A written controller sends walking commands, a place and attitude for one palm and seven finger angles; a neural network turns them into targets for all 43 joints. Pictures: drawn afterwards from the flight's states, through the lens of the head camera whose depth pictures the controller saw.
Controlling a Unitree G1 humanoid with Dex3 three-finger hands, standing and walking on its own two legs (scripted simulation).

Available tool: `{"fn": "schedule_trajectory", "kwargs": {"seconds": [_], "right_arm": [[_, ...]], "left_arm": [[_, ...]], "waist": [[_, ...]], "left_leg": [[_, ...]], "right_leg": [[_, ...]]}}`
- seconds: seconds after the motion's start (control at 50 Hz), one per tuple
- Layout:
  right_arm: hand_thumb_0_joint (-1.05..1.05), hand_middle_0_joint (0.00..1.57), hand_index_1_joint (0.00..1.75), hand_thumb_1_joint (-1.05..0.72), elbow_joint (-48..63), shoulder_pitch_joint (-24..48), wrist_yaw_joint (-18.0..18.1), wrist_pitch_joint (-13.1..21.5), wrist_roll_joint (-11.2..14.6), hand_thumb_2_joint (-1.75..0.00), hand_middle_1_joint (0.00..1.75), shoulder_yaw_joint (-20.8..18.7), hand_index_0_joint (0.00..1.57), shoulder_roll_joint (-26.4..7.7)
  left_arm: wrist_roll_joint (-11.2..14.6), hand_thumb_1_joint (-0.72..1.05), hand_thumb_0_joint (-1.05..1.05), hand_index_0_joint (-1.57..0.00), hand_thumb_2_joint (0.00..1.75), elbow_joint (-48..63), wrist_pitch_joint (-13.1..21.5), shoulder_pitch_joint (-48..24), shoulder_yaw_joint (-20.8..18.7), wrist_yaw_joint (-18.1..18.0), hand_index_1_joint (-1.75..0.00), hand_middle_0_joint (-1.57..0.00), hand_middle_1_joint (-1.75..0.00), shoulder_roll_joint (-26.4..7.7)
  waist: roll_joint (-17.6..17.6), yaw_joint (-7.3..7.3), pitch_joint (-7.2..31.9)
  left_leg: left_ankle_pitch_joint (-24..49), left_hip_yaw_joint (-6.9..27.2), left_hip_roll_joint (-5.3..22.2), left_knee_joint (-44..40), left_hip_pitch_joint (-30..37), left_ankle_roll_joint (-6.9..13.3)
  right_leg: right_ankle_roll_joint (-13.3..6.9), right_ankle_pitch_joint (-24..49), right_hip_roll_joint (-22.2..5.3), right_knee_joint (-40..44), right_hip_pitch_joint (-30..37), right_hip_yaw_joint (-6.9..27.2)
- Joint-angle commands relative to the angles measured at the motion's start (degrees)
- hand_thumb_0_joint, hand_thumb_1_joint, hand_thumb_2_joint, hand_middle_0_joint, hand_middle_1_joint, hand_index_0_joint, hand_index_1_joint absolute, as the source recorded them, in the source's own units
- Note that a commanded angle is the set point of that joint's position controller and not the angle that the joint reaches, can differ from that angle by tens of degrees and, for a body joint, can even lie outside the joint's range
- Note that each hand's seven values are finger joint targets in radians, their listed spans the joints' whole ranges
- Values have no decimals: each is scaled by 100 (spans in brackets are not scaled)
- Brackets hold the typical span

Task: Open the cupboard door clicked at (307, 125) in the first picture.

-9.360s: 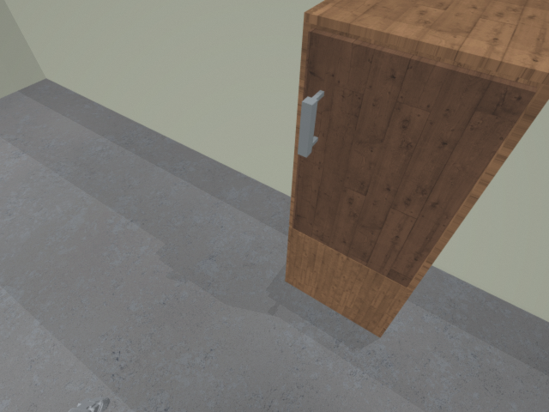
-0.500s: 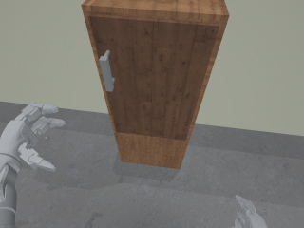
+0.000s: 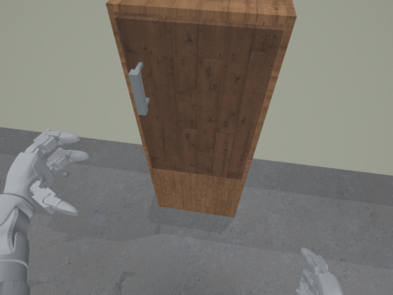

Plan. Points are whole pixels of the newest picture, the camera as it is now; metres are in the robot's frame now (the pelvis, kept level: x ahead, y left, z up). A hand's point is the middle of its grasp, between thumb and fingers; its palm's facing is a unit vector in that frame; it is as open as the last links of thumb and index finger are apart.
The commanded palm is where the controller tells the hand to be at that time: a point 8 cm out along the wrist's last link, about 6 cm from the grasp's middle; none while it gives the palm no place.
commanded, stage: move the hooked fingers beside the handle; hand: left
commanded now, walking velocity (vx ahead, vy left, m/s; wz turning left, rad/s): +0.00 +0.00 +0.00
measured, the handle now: (141, 89) +0.59 +0.19 +0.08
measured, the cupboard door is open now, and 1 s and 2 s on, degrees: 0 0 0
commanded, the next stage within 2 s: none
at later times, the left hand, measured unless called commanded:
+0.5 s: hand (85, 140) +0.39 +0.27 +0.10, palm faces -0.08 -1.00 +0.00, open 14.0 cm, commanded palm +0.37 +0.32 +0.10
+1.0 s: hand (100, 116) +0.47 +0.26 +0.09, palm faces -0.09 -1.00 +0.01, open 14.0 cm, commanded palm +0.46 +0.32 +0.09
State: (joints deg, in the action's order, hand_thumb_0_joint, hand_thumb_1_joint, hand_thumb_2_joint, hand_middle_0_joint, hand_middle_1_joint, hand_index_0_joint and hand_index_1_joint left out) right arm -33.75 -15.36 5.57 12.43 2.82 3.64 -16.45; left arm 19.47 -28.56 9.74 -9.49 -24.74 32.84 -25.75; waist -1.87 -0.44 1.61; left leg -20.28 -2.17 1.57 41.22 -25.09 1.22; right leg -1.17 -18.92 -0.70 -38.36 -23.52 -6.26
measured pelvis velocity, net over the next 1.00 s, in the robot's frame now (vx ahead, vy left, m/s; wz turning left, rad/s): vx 0.01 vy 0.02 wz -0.04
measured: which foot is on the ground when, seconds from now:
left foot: down 0.00-1.00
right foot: down 0.00-1.00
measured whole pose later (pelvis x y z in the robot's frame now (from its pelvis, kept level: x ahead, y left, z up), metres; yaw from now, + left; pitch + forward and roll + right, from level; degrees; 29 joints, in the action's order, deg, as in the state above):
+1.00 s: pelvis +0.01 +0.02 -0.01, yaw -2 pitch +15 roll -3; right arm -35.3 -21.5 3.4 1.5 1.3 3.3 -17.1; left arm 10.2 -65.3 16.5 -45.6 -26.7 31.7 -37.3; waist 0.0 6.9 3.3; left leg -22.9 -3.4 2.2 47.5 -39.4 2.5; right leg 0.0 -19.9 -0.3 -42.9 -37.7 -4.8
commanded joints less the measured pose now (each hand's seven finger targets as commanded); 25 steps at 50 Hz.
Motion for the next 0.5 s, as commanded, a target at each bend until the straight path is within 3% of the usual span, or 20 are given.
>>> {"fn": "schedule_trajectory", "kwargs": {"seconds": [0.0,0.02,0.06,0.08,0.1,0.12,0.16,0.18,0.22,0.24,0.3,0.32,0.38,0.42,0.44,0.48], "right_arm": [[0,20,30,-90,664,121,144,275,34,-90,30,-351,20,-856],[0,20,30,-90,643,75,141,243,25,-90,30,-352,20,-887],[0,20,30,-90,630,57,121,220,33,-90,30,-350,20,-873],[0,20,30,-90,615,9,114,201,26,-90,30,-373,20,-894],[0,20,30,-90,640,10,94,187,16,-90,30,-356,20,-887],[0,20,30,-90,659,-35,73,145,4,-90,30,-360,20,-923],[0,20,30,-90,678,-62,38,93,19,-90,30,-370,20,-900],[0,20,30,-90,701,-89,23,66,23,-90,30,-375,20,-914],[0,20,30,-90,718,-164,-2,2,-2,-90,30,-382,20,-969],[0,20,30,-90,721,-181,-11,-29,13,-90,30,-385,20,-964],[0,20,30,-90,703,-317,-24,-93,8,-90,30,-420,20,-973],[0,20,30,-90,712,-348,-28,-118,-5,-90,30,-417,20,-998],[0,20,30,-90,642,-464,-33,-188,12,-90,30,-454,20,-985],[0,20,30,-90,596,-511,-24,-231,7,-90,30,-442,20,-998],[0,20,30,-90,528,-572,-21,-263,7,-90,30,-456,20,-1041],[0,20,30,-90,500,-634,-24,-315,0,-90,30,-458,20,-1053]], "left_arm": [[25,-50,0,-30,30,894,458,-2412,-330,-39,-120,-30,-120,-1743],[22,-50,0,-30,30,718,459,-2437,-423,-38,-120,-30,-120,-1873],[0,-50,0,-30,30,506,477,-2658,-224,16,-120,-30,-120,-1698],[-27,-50,0,-30,30,404,493,-2549,-461,2,-120,-30,-120,-1959],[-37,-50,0,-30,30,378,499,-2618,-377,14,-120,-30,-120,-1887],[-11,-50,0,-30,30,207,479,-2540,-579,17,-120,-30,-120,-2094],[-50,-50,0,-30,30,72,481,-2652,-455,42,-120,-30,-120,-1971],[-57,-50,0,-30,30,-76,464,-2659,-444,34,-120,-30,-120,-1970],[-52,-50,0,-30,30,-297,479,-2693,-723,23,-120,-30,-120,-2293],[-93,-50,0,-30,30,-268,503,-2910,-626,33,-120,-30,-120,-2268],[-145,-50,0,-30,30,-390,599,-3169,-562,39,-120,-30,-120,-2244],[-109,-50,0,-30,30,-386,642,-3295,-652,54,-120,-30,-120,-2374],[-177,-50,0,-30,30,-476,728,-3485,-508,89,-120,-30,-120,-2273],[-174,-50,0,-30,30,-619,727,-3943,-215,99,-120,-30,-120,-2035],[-220,-50,0,-30,30,-847,717,-4009,-401,76,-120,-30,-120,-2298],[-280,-50,0,-30,30,-1058,729,-4153,-402,40,-120,-30,-120,-2346]], "waist": [[-297,229,1374],[-177,206,1335],[-203,254,1439],[-319,170,1560],[-269,194,1604],[-141,101,1625],[-284,147,1596],[-127,164,1536],[-38,90,1541],[-113,167,1551],[-246,214,1761],[-170,205,1792],[-429,279,1933],[-275,426,1800],[-251,395,1759],[-209,418,1847]], "left_leg": [[954,346,-149,-612,662,41],[1051,355,-139,-569,599,38],[1091,333,-152,-552,581,43],[1186,330,-152,-524,584,38],[1266,320,-161,-514,565,44],[1376,331,-159,-481,467,32],[1388,292,-160,-476,446,32],[1285,281,-157,-472,357,39],[1352,276,-159,-430,196,41],[1339,270,-156,-435,177,45],[1368,251,-145,-390,254,48],[1419,262,-149,-344,213,50],[1582,273,-137,-320,390,51],[1535,292,-123,-296,380,69],[1401,334,-108,-318,296,52],[1317,331,-113,-312,236,68]], "right_leg": [[-45,828,116,518,187,482],[-68,925,139,484,221,485],[-47,1045,113,449,205,499],[-62,1125,102,423,267,513],[-56,1247,96,393,309,511],[-85,1353,125,332,426,505],[-65,1419,110,316,311,497],[-49,1335,113,325,266,504],[-75,1403,133,264,368,532],[-56,1419,124,252,299,525],[-46,1434,137,212,221,531],[-66,1493,158,178,292,553],[-61,1594,169,145,109,507],[-61,1529,203,143,-101,482],[-59,1377,193,159,-148,472],[-46,1297,179,152,-162,486]]}}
